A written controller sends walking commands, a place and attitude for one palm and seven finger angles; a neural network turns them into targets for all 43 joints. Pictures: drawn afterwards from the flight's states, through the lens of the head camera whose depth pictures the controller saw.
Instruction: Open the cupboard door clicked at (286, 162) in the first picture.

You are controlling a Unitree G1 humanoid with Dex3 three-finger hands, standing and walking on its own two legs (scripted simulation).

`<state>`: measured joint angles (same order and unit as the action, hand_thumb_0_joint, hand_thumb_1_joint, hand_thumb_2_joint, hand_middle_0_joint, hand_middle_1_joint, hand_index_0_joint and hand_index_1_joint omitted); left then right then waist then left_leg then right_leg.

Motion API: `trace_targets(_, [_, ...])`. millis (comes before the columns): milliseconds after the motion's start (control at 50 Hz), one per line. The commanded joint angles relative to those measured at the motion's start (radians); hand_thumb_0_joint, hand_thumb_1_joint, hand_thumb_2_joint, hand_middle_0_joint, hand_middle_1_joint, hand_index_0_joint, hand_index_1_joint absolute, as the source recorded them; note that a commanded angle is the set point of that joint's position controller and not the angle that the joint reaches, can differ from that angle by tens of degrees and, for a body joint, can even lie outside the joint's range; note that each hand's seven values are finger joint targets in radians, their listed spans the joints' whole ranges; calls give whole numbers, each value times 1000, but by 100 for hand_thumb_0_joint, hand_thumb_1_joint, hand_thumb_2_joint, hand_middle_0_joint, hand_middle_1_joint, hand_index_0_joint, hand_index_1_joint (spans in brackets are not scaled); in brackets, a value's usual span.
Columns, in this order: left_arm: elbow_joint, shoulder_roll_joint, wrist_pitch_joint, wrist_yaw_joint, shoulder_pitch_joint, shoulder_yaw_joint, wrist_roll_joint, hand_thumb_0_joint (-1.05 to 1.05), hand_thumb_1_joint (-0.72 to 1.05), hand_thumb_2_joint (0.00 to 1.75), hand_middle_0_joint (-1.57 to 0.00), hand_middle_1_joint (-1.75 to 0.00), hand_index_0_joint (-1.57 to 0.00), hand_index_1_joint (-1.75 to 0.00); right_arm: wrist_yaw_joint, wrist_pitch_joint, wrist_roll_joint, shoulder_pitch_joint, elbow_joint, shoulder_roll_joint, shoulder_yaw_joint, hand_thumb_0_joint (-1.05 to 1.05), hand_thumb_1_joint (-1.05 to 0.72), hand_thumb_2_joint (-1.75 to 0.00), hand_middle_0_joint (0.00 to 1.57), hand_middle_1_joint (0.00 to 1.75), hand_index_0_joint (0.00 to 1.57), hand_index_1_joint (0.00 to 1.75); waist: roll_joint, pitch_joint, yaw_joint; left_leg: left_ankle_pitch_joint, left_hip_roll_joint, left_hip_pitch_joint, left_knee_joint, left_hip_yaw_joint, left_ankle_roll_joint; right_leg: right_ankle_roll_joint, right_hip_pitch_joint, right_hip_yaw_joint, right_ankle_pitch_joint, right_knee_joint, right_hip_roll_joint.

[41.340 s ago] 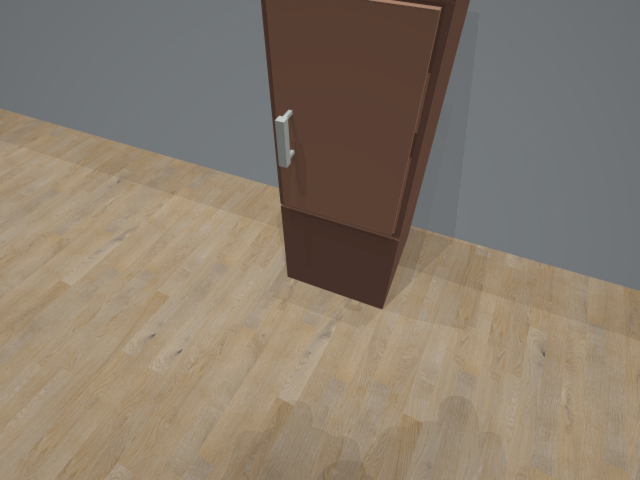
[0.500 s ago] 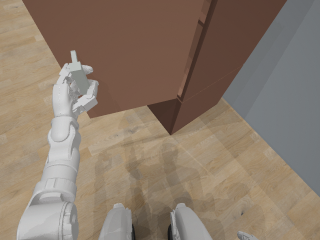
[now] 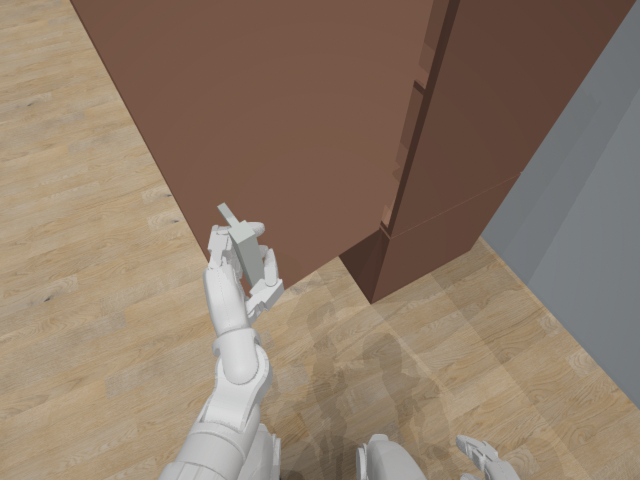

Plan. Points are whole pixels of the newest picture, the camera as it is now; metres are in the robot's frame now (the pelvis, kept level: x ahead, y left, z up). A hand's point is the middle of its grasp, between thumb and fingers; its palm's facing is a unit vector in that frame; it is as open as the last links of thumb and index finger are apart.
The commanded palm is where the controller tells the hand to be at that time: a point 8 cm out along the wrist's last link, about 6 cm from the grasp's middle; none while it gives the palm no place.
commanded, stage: pull the door open along its arc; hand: left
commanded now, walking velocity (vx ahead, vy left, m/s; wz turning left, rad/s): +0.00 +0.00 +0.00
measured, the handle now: (242, 248) +0.40 +0.11 +0.02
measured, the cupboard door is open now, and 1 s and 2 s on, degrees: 97 100 100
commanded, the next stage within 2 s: open thumb and fingers to let go in 0.06 s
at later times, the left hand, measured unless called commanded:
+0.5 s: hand (282, 285) +0.35 +0.06 +0.01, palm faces +0.32 -0.95 -0.03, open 9.0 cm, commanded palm +0.31 +0.10 +0.01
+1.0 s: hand (281, 292) +0.34 +0.06 +0.01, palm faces +0.27 -0.96 -0.02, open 15.1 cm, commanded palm +0.30 +0.10 +0.01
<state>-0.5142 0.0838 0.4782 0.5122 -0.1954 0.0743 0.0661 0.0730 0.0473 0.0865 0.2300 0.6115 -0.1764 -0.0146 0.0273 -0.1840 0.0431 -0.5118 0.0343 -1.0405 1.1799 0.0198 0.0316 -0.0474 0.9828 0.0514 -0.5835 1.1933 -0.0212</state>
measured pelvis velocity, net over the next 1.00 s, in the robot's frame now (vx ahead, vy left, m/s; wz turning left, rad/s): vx -0.02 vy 0.01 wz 0.01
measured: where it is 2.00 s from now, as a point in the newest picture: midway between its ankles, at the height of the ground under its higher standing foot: outside the picture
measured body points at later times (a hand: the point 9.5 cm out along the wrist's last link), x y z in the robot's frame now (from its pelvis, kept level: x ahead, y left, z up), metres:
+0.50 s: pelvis -0.01 -0.01 -0.01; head +0.09 -0.03 +0.43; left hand +0.33 +0.10 +0.02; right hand +0.13 -0.24 -0.14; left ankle +0.02 +0.14 -0.64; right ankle -0.01 -0.09 -0.64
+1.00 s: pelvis -0.02 +0.01 -0.01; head +0.07 +0.00 +0.43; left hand +0.32 +0.11 +0.01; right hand +0.12 -0.22 -0.14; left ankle +0.02 +0.14 -0.64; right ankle -0.01 -0.09 -0.64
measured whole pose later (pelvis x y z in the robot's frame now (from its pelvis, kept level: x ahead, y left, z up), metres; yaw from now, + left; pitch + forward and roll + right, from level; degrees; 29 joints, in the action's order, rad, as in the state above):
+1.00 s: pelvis -0.02 +0.01 -0.01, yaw +0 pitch +21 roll -1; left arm -0.61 0.10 0.52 0.57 -0.27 0.12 0.12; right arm 0.04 0.01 0.11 0.19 0.65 -0.18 -0.02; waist 0.03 -0.18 0.04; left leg -0.50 0.02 -1.10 1.23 0.03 0.02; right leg -0.04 1.04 0.06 -0.57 1.24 -0.01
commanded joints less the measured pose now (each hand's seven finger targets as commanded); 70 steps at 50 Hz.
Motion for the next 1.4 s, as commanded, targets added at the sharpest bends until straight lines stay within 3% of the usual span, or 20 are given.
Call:
trace_targets(0, [204,80,79,22,-68,95,54,0,90,90,-40,-135,-40,-135,-11,-63,2,-10,-116,-100,-46,0,-90,-90,20,30,20,30,-107,-337,-1,278,-47,204,-84,-30,-36,29,-248,-40,506,-180,14])
trace_targets(40, [223,83,77,28,-32,110,76,0,90,90,-40,-135,-40,-135,-12,-74,5,-19,-125,-98,-45,0,-90,-90,20,30,20,30,-105,-337,-9,281,-50,194,-79,-28,-37,26,-254,-45,515,-178,17])
trace_targets(120, [194,42,85,58,-203,78,117,0,90,90,-40,-135,-40,-135,-26,-80,18,-19,-86,-95,-45,0,-90,-90,20,30,20,30,-93,-303,27,227,-51,156,-43,-23,-40,39,-197,-76,474,-181,34])
trace_targets(140, [176,-18,93,66,-313,39,126,0,90,90,-40,-135,-40,-135,-36,-77,18,-15,-71,-102,-44,0,-90,-90,20,30,20,30,-119,-287,50,210,-49,127,-28,-15,-45,41,-181,-86,439,-182,36])
trace_targets(320, [174,42,98,17,-291,60,26,0,27,63,-35,-128,-35,-128,-50,-78,8,-22,-78,-101,-52,0,-90,-90,20,30,20,30,-91,-431,25,246,-57,177,-41,-30,-40,50,-271,-92,523,-185,43])
trace_targets(400, [151,41,91,23,-304,65,38,0,-1,51,-33,-125,-33,-125,-49,-72,7,-12,-74,-103,-51,0,-90,-90,20,30,20,30,-132,-387,38,246,-53,164,-44,-22,-42,52,-254,-83,521,-186,42])
trace_targets(540, [111,19,111,40,-310,35,58,0,-50,30,-30,-120,-30,-120,-47,-76,12,-21,-75,-105,-50,0,-90,-90,20,30,20,30,-122,-352,23,212,-55,134,-43,-17,-44,43,-225,-83,436,-188,35])
trace_targets(660, [137,31,120,46,-296,40,54,0,-50,30,-27,-100,-27,-100,-41,-74,13,-20,-80,-102,-51,0,-90,-90,20,30,20,30,-66,-394,7,243,-54,179,-54,-26,-41,31,-218,-61,438,-172,26])
trace_targets(820, [97,41,102,69,-352,46,65,0,-50,30,-20,-60,-20,-60,-42,-70,13,-25,-76,-109,-48,0,-90,-90,20,30,20,30,-94,-328,29,185,-49,175,-67,-18,-41,27,-149,-37,316,-182,15])
trace_targets(940, [113,35,110,86,-348,33,74,0,-50,30,-15,-30,-15,-30,-43,-74,19,-28,-79,-110,-49,0,-90,-90,20,30,20,30,-66,-380,15,217,-45,203,-64,-8,-38,18,-141,-19,324,-153,7])
trace_targets(1060, [109,71,93,96,-397,55,61,0,-50,30,-15,-30,-15,-30,-42,-74,15,-47,-78,-107,-42,0,-90,-90,20,30,20,30,-60,-340,30,174,-42,204,-75,-3,-36,20,-99,-8,258,-159,5])
trace_targets(1080, [96,-24,114,-110,-360,263,191,0,-50,30,-15,-30,-15,-30,-39,-56,8,0,-61,-149,-47,0,-90,-90,20,30,20,30,-94,-321,115,161,-39,219,-42,-3,-52,20,-71,-37,300,-153,17])
trace_targets(1120, [175,-144,175,-284,-439,157,134,0,-50,30,-15,-30,-15,-30,-52,-48,-6,10,-96,-147,-53,0,-90,-90,20,30,20,30,-63,-403,67,166,-51,212,-36,0,-59,11,-125,-57,336,-137,23])
trace_targets(1140, [205,-157,184,-340,-449,160,115,0,-50,30,-15,-30,-15,-30,-57,-47,-13,7,-104,-150,-53,0,-90,-90,20,30,20,30,-10,-428,68,184,-50,245,-32,3,-58,6,-111,-55,351,-125,22])
trace_targets(1180, [194,-87,167,-481,-413,235,34,0,-50,30,-15,-30,-15,-30,-60,-47,-42,-1,-125,-151,-47,0,-90,-90,20,30,20,30,10,-393,78,167,-49,302,-47,14,-54,6,-61,-44,306,-143,17])
trace_targets(1200, [195,-71,145,-526,-414,217,-43,0,-50,30,-15,-30,-15,-30,-65,-50,-56,-4,-134,-153,-42,0,-90,-90,20,30,20,30,-11,-368,76,145,-48,303,-64,18,-53,7,-70,-39,272,-165,13])
trace_targets(1240, [191,-29,86,-571,-355,189,-168,0,-50,30,-15,-30,-15,-30,-74,-55,-84,-22,-155,-158,-33,0,-90,-90,20,30,20,30,-12,-331,54,125,-45,328,-105,28,-47,4,-75,-23,217,-192,4])
trace_targets(1280, [167,-17,37,-571,-293,148,-230,0,-50,30,-15,-30,-15,-30,-77,-54,-95,-23,-161,-165,-32,0,-90,-90,20,30,20,30,-69,-297,42,121,-41,311,-127,35,-44,10,-85,-3,203,-198,2])
trace_targets(1340, [217,-77,43,-525,-233,88,-202,0,-50,30,-15,-30,-15,-30,-69,-57,-85,-12,-175,-172,-38,0,-90,-90,20,30,20,30,-73,-323,7,185,-42,288,-112,41,-43,6,-83,9,241,-142,5])
trace_targets(1380, [236,-71,74,-496,-198,108,-144,0,-50,30,-15,-30,-15,-30,-51,-53,-73,-1,-176,-162,-43,0,-90,-90,20,30,20,30,-67,-319,13,225,-37,295,-87,35,-43,8,-45,6,272,-117,8])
